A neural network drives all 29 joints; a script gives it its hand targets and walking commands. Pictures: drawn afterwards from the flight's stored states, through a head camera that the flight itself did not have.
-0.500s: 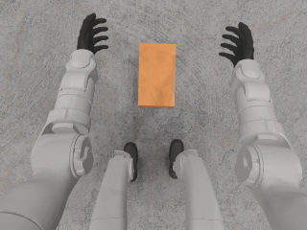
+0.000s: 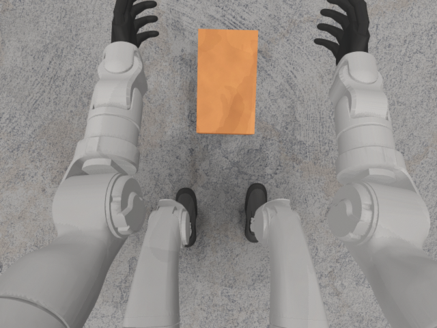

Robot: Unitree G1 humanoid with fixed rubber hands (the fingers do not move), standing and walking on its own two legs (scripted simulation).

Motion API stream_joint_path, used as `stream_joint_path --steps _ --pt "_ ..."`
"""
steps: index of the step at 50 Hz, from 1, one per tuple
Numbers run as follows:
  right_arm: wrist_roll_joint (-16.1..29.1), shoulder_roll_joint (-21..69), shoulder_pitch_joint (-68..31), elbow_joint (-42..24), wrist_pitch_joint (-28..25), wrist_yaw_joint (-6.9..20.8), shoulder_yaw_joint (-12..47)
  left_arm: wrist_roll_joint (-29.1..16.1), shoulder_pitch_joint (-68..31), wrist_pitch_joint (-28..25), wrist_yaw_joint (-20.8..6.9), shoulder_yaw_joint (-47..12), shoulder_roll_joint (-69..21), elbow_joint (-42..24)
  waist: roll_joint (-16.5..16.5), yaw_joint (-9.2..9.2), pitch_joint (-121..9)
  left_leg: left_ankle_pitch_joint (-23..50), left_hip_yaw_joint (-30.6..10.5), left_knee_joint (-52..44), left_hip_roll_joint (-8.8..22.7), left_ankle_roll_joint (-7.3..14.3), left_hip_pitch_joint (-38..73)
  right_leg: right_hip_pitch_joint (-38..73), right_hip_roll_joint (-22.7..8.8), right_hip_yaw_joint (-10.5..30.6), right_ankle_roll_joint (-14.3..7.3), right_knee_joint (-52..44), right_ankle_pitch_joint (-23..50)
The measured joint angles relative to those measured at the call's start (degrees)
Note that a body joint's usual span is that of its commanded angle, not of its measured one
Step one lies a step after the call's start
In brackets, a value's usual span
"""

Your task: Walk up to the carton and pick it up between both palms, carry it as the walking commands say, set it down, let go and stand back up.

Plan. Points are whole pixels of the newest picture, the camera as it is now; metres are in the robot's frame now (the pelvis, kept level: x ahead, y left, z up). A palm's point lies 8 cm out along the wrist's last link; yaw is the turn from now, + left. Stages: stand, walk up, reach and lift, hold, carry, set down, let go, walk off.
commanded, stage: reach and lift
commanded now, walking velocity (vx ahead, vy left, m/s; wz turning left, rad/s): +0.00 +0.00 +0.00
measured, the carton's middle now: (226, 87) +0.54 -0.01 -0.55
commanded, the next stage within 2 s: none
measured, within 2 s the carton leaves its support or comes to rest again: neither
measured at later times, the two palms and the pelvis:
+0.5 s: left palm (153, 67) +0.53 +0.15 -0.28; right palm (310, 73) +0.52 -0.18 -0.28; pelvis -0.03 +0.00 -0.15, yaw +1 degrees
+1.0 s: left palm (168, 84) +0.52 +0.14 -0.42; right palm (290, 89) +0.51 -0.18 -0.42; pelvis -0.04 +0.00 -0.24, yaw +1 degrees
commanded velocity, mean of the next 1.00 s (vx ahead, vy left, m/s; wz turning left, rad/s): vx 0.00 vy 0.00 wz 0.00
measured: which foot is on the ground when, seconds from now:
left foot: down 0.00-1.00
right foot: down 0.00-1.00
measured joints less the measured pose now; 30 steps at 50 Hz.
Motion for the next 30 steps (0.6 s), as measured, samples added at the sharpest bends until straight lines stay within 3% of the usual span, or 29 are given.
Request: stream_joint_path --steps 16,30 --pt "10.2 -4.6 -6.2 3.6 0.5 -5.0 8.9 -11.2 -5.4 1.2 4.3 -10.6 5.6 1.4 -0.4 -0.19 3.7 -7.0 -0.7 24.7 -0.3 0.1 -18.5 -18.7 0.6 2.1 0.4 24.9 -7.1" --pt "16.5 -7.8 -13.9 10.7 -0.3 -6.0 14.6 -15.3 -13.1 0.1 4.3 -13.9 8.5 9.5 -0.5 -0.34 10.4 -10.1 -1.2 39.1 0.1 -0.1 -26.1 -26.7 0.8 2.2 0.1 39.1 -9.7"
